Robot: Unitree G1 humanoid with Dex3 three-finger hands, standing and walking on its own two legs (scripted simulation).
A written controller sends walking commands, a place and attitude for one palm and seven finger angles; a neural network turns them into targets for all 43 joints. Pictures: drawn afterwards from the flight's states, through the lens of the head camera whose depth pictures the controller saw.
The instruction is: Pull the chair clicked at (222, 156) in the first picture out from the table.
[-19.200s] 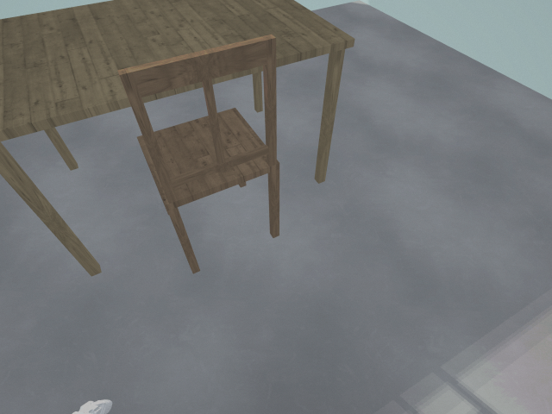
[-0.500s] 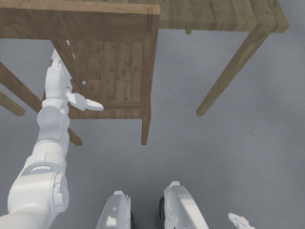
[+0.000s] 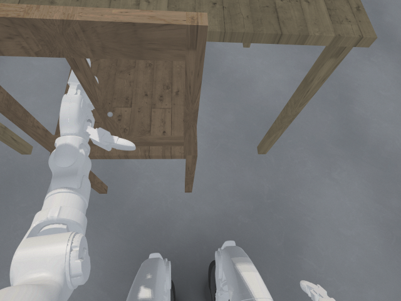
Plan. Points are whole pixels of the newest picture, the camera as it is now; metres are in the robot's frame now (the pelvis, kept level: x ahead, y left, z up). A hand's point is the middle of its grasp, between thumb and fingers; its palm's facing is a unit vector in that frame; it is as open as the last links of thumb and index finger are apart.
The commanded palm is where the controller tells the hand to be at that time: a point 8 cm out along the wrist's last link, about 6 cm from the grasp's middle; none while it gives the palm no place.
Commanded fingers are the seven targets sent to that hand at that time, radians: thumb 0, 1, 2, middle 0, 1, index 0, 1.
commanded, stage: hook a spindle and tug to test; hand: left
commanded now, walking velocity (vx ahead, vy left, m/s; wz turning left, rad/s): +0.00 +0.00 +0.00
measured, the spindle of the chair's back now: (101, 106) +0.49 +0.17 +0.01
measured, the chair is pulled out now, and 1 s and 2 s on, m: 0.00 0.00 0.04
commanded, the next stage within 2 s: step backward, pulling the chair out in 1.44 s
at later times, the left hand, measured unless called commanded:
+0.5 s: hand (112, 114) +0.47 +0.15 +0.02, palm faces -0.02 -1.00 -0.04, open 11.9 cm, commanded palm +0.44 +0.19 +0.02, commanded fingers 0.00 0.28 0.64 -0.50 -1.45 -0.50 -1.45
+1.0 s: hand (111, 114) +0.47 +0.15 +0.02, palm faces -0.02 -1.00 -0.03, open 5.1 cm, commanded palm +0.43 +0.19 +0.02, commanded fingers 0.00 0.90 0.90 -0.50 -1.45 -0.50 -1.45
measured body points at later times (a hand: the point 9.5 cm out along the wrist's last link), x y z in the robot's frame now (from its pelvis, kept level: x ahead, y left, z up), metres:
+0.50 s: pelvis +0.00 +0.00 +0.00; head +0.15 +0.00 +0.42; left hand +0.46 +0.20 +0.03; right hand +0.06 -0.26 -0.13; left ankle +0.00 +0.09 -0.62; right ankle +0.04 -0.11 -0.62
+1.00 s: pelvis +0.01 +0.00 +0.01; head +0.16 +0.01 +0.43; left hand +0.46 +0.20 +0.03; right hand +0.08 -0.26 -0.12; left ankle +0.00 +0.09 -0.62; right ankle +0.04 -0.11 -0.62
